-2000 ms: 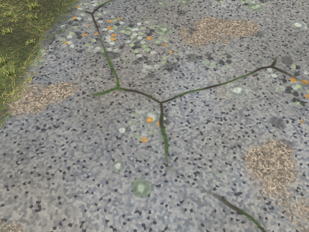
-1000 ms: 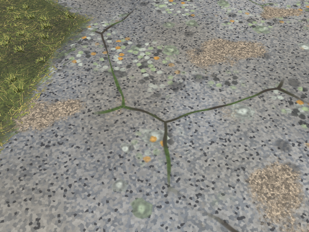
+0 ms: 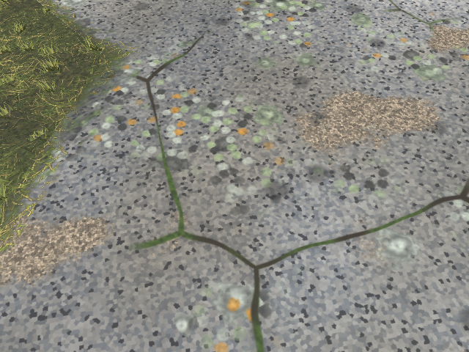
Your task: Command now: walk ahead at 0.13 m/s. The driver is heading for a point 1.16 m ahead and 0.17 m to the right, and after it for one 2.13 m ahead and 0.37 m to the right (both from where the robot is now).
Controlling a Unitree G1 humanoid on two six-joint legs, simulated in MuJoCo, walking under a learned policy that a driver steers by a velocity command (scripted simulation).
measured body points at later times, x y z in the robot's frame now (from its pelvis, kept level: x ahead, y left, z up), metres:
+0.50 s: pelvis +0.09 +0.03 -0.01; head +0.11 +0.03 +0.44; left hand +0.12 +0.30 -0.16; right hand +0.20 -0.22 -0.15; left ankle +0.13 +0.14 -0.75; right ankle +0.01 -0.08 -0.75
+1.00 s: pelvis +0.21 +0.06 +0.00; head +0.21 +0.07 +0.45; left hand +0.32 +0.33 -0.13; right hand +0.17 -0.18 -0.15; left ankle +0.15 +0.14 -0.75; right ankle +0.27 -0.11 -0.67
